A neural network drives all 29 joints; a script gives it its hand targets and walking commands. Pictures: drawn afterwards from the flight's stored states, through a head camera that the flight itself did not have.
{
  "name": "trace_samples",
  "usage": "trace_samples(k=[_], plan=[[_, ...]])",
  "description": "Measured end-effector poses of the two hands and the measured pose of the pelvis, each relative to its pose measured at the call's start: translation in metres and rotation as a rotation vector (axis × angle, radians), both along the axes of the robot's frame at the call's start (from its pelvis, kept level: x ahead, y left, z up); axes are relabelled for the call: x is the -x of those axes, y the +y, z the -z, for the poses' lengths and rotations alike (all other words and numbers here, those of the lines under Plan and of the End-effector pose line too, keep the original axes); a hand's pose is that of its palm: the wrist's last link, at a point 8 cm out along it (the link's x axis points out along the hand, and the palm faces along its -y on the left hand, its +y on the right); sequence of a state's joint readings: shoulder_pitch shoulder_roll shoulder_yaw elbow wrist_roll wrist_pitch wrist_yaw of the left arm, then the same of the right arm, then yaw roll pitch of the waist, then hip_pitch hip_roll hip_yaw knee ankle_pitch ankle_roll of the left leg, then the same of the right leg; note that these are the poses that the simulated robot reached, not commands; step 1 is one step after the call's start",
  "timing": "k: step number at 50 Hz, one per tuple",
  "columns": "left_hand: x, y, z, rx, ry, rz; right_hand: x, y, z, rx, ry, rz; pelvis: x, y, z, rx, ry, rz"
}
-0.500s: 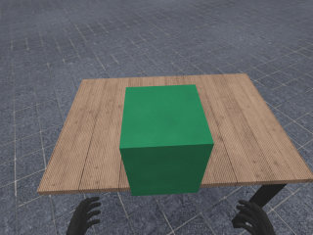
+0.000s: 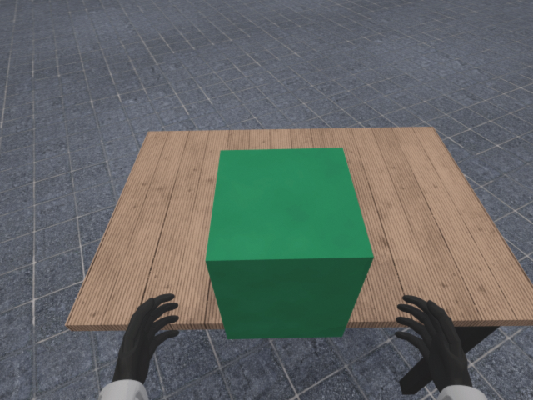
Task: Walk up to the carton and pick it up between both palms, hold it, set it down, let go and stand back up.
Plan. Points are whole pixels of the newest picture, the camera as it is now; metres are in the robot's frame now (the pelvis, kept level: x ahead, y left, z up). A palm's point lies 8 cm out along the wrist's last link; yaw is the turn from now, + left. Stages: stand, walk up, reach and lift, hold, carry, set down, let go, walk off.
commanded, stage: reach and lift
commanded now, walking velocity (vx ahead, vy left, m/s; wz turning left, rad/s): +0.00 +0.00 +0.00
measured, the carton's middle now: (283, 246) +0.37 +0.02 +0.02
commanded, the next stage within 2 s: none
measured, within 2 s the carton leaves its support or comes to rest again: neither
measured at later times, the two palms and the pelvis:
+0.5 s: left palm (130, 288) +0.24 +0.22 +0.09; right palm (450, 298) +0.25 -0.20 +0.08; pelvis -0.01 +0.00 +0.00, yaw +0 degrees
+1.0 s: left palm (140, 210) +0.33 +0.21 +0.15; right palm (443, 224) +0.33 -0.20 +0.13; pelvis -0.02 -0.01 +0.00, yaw +0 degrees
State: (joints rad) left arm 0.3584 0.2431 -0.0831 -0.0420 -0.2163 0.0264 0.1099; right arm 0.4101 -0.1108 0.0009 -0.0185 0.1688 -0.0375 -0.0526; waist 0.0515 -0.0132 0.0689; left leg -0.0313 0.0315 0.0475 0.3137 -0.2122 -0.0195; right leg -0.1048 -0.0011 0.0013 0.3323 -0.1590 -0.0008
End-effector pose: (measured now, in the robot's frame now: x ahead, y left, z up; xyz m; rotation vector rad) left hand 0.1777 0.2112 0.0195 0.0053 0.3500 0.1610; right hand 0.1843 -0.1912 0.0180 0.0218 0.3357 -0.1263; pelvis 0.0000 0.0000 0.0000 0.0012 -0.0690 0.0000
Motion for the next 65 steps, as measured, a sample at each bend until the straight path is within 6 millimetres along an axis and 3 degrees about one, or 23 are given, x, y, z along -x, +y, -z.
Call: trace_samples(k=[13,23,31,45,55,65], plan=[[-0.046,0.008,-0.049,-0.024,-0.037,0.04,-0.042,0.003,-0.037,-0.001,-0.077,-0.008,-0.009,0.006,-0.002,0.012,0.005,0.006],[-0.06,0.005,-0.069,-0.018,-0.05,0.047,-0.06,-0.003,-0.057,-0.004,-0.117,-0.006,0.003,0.005,-0.002,0.011,0.014,0.007],[-0.091,-0.005,-0.089,-0.014,-0.06,0.055,-0.088,-0.013,-0.07,-0.034,-0.126,0.001,0.013,-0.002,-0.001,0.001,0.03,0.01],[-0.131,-0.003,-0.118,-0.009,-0.065,0.043,-0.122,-0.008,-0.102,-0.03,-0.13,-0.025,0.017,-0.011,-0.001,-0.004,0.035,0.005],[-0.169,0.001,-0.143,-0.017,-0.075,0.047,-0.165,-0.002,-0.122,-0.03,-0.115,-0.045,0.013,-0.007,-0.001,-0.001,0.065,-0.007],[-0.193,0.005,-0.156,-0.02,-0.087,0.049,-0.191,0.001,-0.142,-0.015,-0.122,-0.052,0.002,-0.003,-0.001,0.009,0.073,-0.012]])
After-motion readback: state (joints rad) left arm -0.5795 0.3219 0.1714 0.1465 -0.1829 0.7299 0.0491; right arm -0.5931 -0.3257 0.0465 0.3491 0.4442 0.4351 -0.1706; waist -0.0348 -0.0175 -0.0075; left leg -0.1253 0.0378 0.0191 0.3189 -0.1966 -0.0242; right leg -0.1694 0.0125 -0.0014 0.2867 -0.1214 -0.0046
